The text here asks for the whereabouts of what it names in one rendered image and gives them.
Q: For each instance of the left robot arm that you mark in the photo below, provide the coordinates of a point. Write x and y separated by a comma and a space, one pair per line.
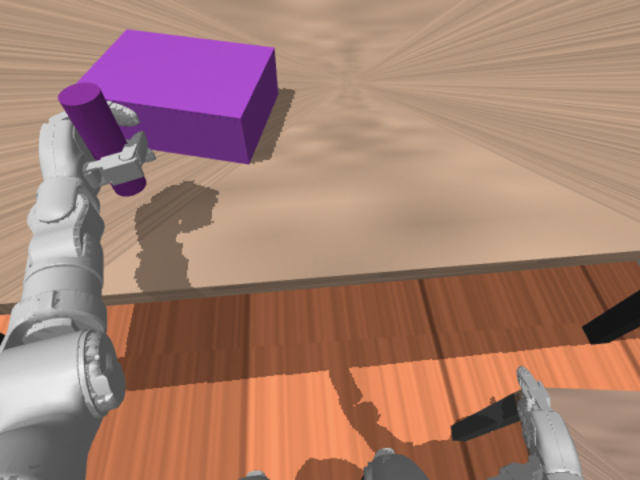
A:
59, 373

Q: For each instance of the left robot hand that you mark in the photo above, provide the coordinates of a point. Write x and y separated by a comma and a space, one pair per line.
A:
62, 152

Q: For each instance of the chair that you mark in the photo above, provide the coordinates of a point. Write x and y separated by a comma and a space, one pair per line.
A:
604, 426

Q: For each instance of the right robot hand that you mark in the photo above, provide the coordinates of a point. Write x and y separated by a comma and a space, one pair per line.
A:
552, 449

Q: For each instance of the table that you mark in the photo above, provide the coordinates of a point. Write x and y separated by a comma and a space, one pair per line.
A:
410, 139

